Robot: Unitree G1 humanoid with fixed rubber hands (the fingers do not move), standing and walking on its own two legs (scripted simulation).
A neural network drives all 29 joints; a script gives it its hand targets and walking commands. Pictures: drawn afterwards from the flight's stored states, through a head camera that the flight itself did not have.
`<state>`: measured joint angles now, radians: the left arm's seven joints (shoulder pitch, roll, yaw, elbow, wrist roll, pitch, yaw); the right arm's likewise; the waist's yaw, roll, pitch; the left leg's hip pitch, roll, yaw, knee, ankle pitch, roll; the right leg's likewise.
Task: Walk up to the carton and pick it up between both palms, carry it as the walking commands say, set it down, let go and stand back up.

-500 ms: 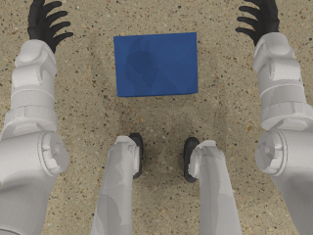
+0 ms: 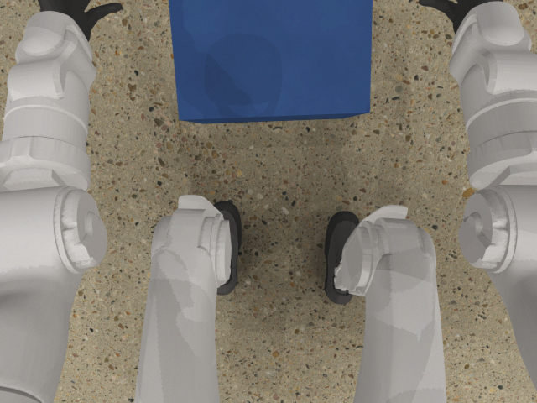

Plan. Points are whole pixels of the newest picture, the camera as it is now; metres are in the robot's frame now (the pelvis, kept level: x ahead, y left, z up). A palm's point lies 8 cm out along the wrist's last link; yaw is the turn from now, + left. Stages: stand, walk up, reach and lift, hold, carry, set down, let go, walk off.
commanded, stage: reach and lift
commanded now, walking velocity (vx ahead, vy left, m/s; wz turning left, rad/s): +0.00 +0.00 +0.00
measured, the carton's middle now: (271, 57) +0.53 +0.04 -0.35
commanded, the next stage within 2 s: none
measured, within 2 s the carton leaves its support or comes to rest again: neither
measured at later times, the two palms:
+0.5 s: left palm (126, 58) +0.50 +0.26 -0.27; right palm (414, 50) +0.54 -0.17 -0.27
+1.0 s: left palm (134, 56) +0.50 +0.25 -0.27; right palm (407, 48) +0.54 -0.16 -0.27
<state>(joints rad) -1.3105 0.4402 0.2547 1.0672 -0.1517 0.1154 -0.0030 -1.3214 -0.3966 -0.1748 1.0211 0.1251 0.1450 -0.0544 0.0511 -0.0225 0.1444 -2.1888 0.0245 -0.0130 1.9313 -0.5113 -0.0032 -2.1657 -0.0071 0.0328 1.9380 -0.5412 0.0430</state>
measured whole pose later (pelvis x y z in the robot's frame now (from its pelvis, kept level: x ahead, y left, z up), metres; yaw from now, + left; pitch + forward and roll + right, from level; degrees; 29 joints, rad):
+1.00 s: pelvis -0.01 +0.00 -0.08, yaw +0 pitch +35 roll +0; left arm -1.48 0.47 0.11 1.25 -0.28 0.01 0.05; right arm -1.51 -0.40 -0.03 1.19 0.25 0.06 -0.08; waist 0.05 -0.01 0.45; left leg -2.29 0.03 -0.02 2.20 -0.52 -0.01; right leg -2.28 0.01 0.04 2.21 -0.55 0.05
